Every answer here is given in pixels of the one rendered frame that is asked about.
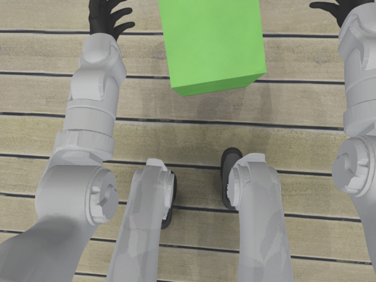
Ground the left robot hand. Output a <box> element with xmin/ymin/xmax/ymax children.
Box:
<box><xmin>89</xmin><ymin>0</ymin><xmax>135</xmax><ymax>42</ymax></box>

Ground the right robot hand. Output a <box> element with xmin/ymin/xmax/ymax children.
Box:
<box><xmin>309</xmin><ymin>0</ymin><xmax>374</xmax><ymax>28</ymax></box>

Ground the robot left upper arm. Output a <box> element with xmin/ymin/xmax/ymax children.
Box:
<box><xmin>0</xmin><ymin>165</ymin><xmax>119</xmax><ymax>282</ymax></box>

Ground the right robot foot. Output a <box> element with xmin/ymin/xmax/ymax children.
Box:
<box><xmin>220</xmin><ymin>147</ymin><xmax>243</xmax><ymax>210</ymax></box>

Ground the right robot shin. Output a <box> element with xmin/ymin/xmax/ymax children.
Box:
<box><xmin>227</xmin><ymin>153</ymin><xmax>281</xmax><ymax>199</ymax></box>

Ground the carton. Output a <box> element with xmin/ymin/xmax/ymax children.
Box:
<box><xmin>158</xmin><ymin>0</ymin><xmax>267</xmax><ymax>97</ymax></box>

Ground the robot right forearm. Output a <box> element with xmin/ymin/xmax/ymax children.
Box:
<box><xmin>338</xmin><ymin>2</ymin><xmax>376</xmax><ymax>137</ymax></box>

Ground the robot left forearm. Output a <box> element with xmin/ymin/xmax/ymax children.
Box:
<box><xmin>35</xmin><ymin>33</ymin><xmax>127</xmax><ymax>213</ymax></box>

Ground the robot right upper arm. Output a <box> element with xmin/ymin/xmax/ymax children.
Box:
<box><xmin>331</xmin><ymin>135</ymin><xmax>376</xmax><ymax>274</ymax></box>

